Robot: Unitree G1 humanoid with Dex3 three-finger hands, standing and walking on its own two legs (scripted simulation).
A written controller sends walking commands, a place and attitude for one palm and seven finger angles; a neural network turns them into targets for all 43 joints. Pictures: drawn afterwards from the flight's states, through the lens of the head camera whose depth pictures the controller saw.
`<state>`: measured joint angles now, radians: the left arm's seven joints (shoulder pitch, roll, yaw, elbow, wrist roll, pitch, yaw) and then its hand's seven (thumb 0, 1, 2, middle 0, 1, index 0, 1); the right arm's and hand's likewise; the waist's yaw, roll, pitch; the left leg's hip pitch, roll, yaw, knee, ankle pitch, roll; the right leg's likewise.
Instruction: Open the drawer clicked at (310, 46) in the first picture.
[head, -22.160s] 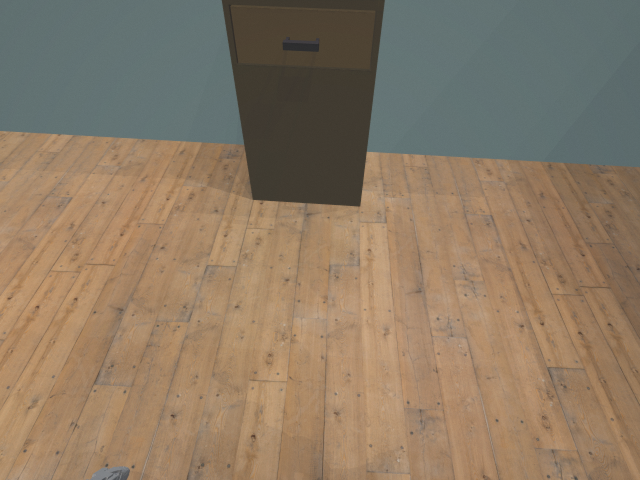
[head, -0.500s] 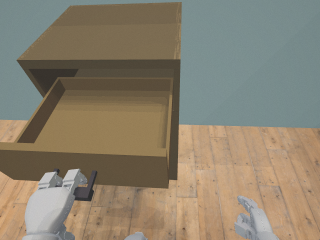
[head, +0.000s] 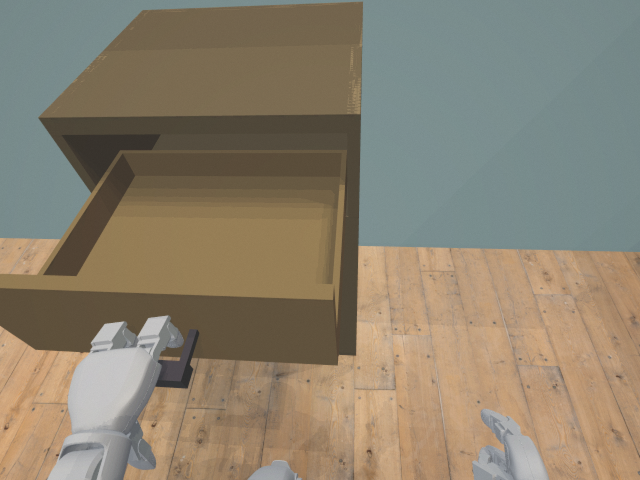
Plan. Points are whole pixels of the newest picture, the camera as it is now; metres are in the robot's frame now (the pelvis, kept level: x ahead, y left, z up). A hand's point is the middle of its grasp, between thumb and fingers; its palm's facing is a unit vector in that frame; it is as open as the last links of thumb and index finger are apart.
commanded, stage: lift the hand off the handle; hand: left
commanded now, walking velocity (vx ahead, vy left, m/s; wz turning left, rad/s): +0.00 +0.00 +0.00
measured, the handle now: (147, 354) +0.26 +0.25 +0.02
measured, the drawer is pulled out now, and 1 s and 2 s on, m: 0.30 0.30 0.30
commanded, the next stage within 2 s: draw the hand back to the body in 1.16 s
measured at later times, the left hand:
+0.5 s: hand (114, 367) +0.22 +0.25 +0.08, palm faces +0.05 -0.12 -0.99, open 13.3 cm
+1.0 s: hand (73, 334) +0.22 +0.24 +0.16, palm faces +0.10 -0.12 -0.99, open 13.8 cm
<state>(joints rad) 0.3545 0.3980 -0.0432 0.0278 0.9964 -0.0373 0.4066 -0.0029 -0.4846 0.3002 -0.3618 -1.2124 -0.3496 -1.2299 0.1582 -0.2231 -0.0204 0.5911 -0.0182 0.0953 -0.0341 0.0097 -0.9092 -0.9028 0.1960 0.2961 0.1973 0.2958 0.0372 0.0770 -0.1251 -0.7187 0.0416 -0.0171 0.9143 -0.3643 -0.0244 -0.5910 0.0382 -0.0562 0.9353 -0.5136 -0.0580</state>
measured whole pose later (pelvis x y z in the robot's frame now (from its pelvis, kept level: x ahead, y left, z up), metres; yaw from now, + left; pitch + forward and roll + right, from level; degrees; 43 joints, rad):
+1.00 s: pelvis +0.03 +0.02 +0.04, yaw +0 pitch +2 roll +0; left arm 0.52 0.51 0.04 -0.52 0.84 0.05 0.10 0.00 -0.49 0.30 -0.32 -1.20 -0.33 -1.20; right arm 0.12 -0.25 0.02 0.51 0.02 0.10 0.01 0.01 -0.91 -0.90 0.20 0.30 0.20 0.30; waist 0.09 0.11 -0.08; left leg -0.37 0.02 0.01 0.63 -0.29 0.00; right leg -0.23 0.02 -0.03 0.59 -0.40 -0.02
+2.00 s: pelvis +0.03 +0.03 +0.05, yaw +0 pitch -1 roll +0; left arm 0.55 0.35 0.21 -0.51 0.07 -0.04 0.11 -0.01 -0.44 0.32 -0.32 -1.17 -0.32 -1.17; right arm 0.16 -0.22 0.03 0.53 0.03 -0.05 -0.06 0.01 -0.91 -0.90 0.20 0.30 0.20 0.30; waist 0.06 0.08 0.01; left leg -0.28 0.00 0.02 0.57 -0.27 0.01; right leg -0.14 0.00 -0.02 0.53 -0.37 -0.01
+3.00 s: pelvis +0.05 +0.00 +0.05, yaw +1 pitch -2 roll +0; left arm 0.56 0.32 0.29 -0.48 -0.08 -0.05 0.11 0.01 0.88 0.89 -0.22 -0.31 -0.21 -0.31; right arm 0.16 -0.22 0.01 0.60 0.02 -0.06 -0.07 0.01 -0.91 -0.90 0.20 0.30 0.20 0.30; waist 0.05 0.08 0.00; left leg -0.19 0.03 -0.01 0.45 -0.23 -0.02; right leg -0.03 0.03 -0.05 0.39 -0.34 -0.04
